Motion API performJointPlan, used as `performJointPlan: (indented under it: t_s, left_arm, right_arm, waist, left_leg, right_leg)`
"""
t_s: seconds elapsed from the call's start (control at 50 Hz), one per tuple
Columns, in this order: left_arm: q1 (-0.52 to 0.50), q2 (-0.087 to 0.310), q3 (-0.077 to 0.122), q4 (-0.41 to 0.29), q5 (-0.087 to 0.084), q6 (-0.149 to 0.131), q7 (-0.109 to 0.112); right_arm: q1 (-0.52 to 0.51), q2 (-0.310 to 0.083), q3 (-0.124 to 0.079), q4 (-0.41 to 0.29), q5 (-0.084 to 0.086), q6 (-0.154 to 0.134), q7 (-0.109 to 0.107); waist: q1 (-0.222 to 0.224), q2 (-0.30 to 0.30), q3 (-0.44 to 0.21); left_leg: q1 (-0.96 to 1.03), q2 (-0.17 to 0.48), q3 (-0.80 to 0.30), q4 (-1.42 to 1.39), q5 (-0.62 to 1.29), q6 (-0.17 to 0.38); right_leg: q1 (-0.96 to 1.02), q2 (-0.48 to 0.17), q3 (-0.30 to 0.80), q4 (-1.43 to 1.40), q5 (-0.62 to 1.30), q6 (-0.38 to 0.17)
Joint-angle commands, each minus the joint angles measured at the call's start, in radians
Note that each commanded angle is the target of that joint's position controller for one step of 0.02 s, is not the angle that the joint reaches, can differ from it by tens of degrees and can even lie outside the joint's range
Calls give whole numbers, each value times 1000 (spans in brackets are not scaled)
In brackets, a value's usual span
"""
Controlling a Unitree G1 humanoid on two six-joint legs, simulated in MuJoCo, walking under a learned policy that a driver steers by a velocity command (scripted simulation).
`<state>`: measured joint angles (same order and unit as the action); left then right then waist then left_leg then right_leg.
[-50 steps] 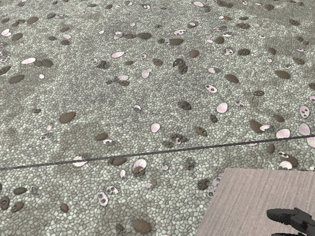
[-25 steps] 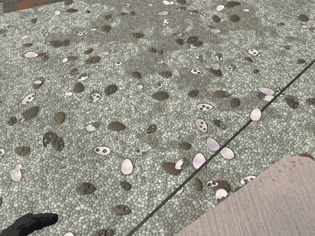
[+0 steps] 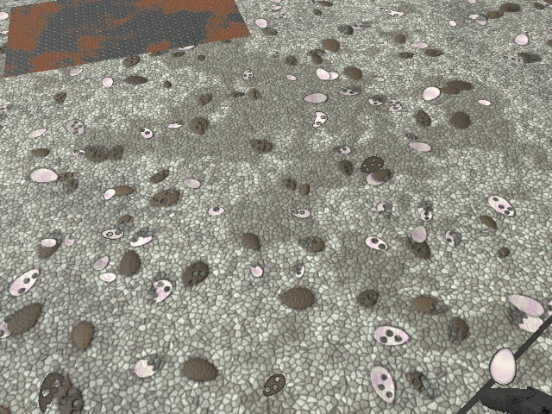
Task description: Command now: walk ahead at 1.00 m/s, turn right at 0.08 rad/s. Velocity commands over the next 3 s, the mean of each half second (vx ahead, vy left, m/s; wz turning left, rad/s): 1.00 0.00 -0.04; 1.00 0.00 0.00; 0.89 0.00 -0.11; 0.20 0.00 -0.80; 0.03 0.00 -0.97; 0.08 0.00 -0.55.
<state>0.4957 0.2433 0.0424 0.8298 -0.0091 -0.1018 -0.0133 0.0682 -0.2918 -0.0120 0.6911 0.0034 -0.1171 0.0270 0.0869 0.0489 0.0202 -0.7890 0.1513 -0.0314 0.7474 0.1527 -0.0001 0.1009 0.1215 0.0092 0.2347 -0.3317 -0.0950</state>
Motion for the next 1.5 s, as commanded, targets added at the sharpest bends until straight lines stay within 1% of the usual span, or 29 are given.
performJointPlan:
  t_s: [0.02,0.1,0.14,0.16,0.18,0.2,0.22,0.26,0.34,0.52,0.58,0.62,0.64,0.66,0.68,0.7,0.72,0.78,1.02,1.1,1.14,1.16,1.18,1.2,1.22,1.26,1.34,1.4,1.5]
  left_arm:
    - [-16,157,30,-46,-18,-23,11]
    - [15,202,36,0,12,22,19]
    - [-46,236,39,12,54,52,23]
    - [-63,181,21,-19,67,52,32]
    - [133,5,-28,-10,9,22,5]
    - [52,129,-8,-6,-32,-6,-2]
    - [-122,173,4,-66,-71,-17,-2]
    - [-274,120,-9,-117,-33,-29,4]
    - [-222,61,-20,-100,-19,15,1]
    - [-593,91,-30,-215,-12,-14,-32]
    - [-536,148,-2,-214,-17,-13,-41]
    - [-222,222,42,-144,-33,9,-23]
    - [14,277,59,-79,-25,26,-7]
    - [51,399,82,-48,3,15,-23]
    - [62,260,56,-45,-3,8,-25]
    - [-14,201,39,-43,-2,-1,-24]
    - [-94,187,35,-55,9,-10,-27]
    - [-210,82,7,-43,36,-27,-38]
    - [59,136,-6,79,-11,-18,17]
    - [62,201,9,102,21,20,31]
    - [-24,229,16,99,58,49,33]
    - [-53,172,-1,59,73,48,38]
    - [122,-8,-46,68,20,16,10]
    - [27,124,-20,60,-24,-22,0]
    - [-142,167,-6,-7,-66,-38,-1]
    - [-266,111,-14,-49,-36,-46,2]
    - [-207,51,-24,-33,-20,10,0]
    - [-320,52,-35,-79,7,6,1]
    - [-446,101,-10,-138,2,-1,-46]
  right_arm:
    - [-149,-26,2,-97,14,-22,22]
    - [-118,-107,-34,-126,25,-15,29]
    - [204,-181,-72,-69,48,12,4]
    - [437,-231,-80,-12,34,31,-15]
    - [483,-266,-95,13,18,13,5]
    - [480,-149,-73,27,5,16,4]
    - [406,-104,-62,25,-7,16,-3]
    - [303,-98,-61,45,-26,-4,9]
    - [224,-31,-36,65,0,-11,18]
    - [392,-142,-63,127,30,-13,-22]
    - [403,-186,-73,140,9,29,-27]
    - [361,-204,-73,144,-24,62,-33]
    - [358,-147,-52,116,-34,65,-43]
    - [581,92,7,96,-1,29,-18]
    - [511,-40,-12,121,44,2,-19]
    - [345,-96,-30,74,73,-11,-21]
    - [220,-95,-23,39,54,-21,-28]
    - [227,-55,-27,37,26,2,-18]
    - [-231,-14,-4,-107,22,-13,36]
    - [-183,-82,-35,-145,32,-12,42]
    - [180,-156,-72,-62,48,14,13]
    - [425,-213,-82,4,31,34,-8]
    - [460,-225,-92,24,22,15,8]
    - [454,-119,-74,51,8,19,2]
    - [389,-87,-65,54,-9,17,-5]
    - [277,-53,-55,72,-31,-8,11]
    - [186,-10,-35,94,-3,-12,18]
    - [155,-78,-49,103,-17,-23,-4]
    - [256,-145,-60,137,-1,-10,-45]
  waist:
    - [-9,-43,156]
    - [-83,-134,54]
    - [-288,-215,-142]
    - [-353,-140,-314]
    - [-217,371,-537]
    - [-268,243,-531]
    - [-257,154,-320]
    - [-171,-95,-98]
    - [-48,-19,25]
    - [-148,-32,143]
    - [-85,29,62]
    - [101,97,-126]
    - [185,19,-277]
    - [-3,-467,-443]
    - [59,-369,-458]
    - [57,-276,-260]
    - [39,-100,-156]
    - [-93,-109,-67]
    - [11,-51,159]
    - [-85,-156,36]
    - [-296,-226,-159]
    - [-356,-132,-336]
    - [-224,318,-535]
    - [-273,198,-480]
    - [-256,133,-270]
    - [-157,-105,-65]
    - [-31,-31,61]
    - [-42,-38,113]
    - [-103,12,18]
  left_leg:
    - [270,-75,56,-204,199,13]
    - [272,-186,110,-254,-41,68]
    - [609,-202,125,-188,-144,118]
    - [1013,-29,-78,-43,-263,138]
    - [1367,221,-719,-266,-759,385]
    - [1358,184,-874,-452,-926,314]
    - [1215,165,-681,-444,-821,265]
    - [868,87,-466,-492,-525,246]
    - [579,41,-297,-597,-452,265]
    - [646,25,-13,-744,-220,188]
    - [892,79,4,-574,217,150]
    - [876,59,49,-185,581,109]
    - [605,22,37,190,371,86]
    - [201,-199,-39,605,-584,34]
    - [112,-179,-137,690,-625,77]
    - [24,-135,-109,711,-575,96]
    - [56,-92,-98,637,-503,105]
    - [174,-10,-101,501,-395,97]
    - [157,-100,80,-226,134,43]
    - [250,-217,140,-257,-73,89]
    - [626,-206,120,-227,-126,138]
    - [1047,-15,-112,-93,-281,161]
    - [1412,224,-729,-277,-732,404]
    - [1368,176,-842,-443,-877,338]
    - [1209,154,-647,-457,-763,295]
    - [852,81,-440,-519,-488,277]
    - [548,47,-241,-621,-317,268]
    - [415,-25,43,-606,203,201]
    - [621,-29,154,-539,169,104]
  right_leg:
    - [-318,-237,77,-211,300,-118]
    - [54,-310,65,12,949,-68]
    - [33,-316,35,435,1334,-32]
    - [-262,-279,43,794,1058,-21]
    - [-646,-20,102,1293,68,58]
    - [-743,-63,190,1316,-45,11]
    - [-811,-116,163,1312,-46,-7]
    - [-787,-188,133,1140,-11,-16]
    - [-728,-282,114,976,4,23]
    - [-626,-215,7,316,580,77]
    - [-598,-146,-29,299,408,40]
    - [-280,-91,-83,363,260,-6]
    - [88,-216,83,455,130,-27]
    - [401,-449,703,214,-385,-215]
    - [393,-443,911,15,-576,-177]
    - [259,-434,768,7,-439,-137]
    - [80,-392,621,13,-223,-113]
    - [-203,-301,389,-18,-29,-121]
    - [-169,-261,47,-200,443,-73]
    - [112,-326,32,31,1161,-39]
    - [59,-332,7,459,1421,-21]
    - [-255,-287,17,807,1082,-22]
    - [-667,-31,95,1271,37,53]
    - [-781,-80,183,1299,-52,0]
    - [-841,-131,160,1294,-49,-18]
    - [-800,-199,136,1130,3,-24]
    - [-735,-290,110,967,18,34]
    - [-665,-257,40,674,259,84]
    - [-508,-141,-26,320,674,64]
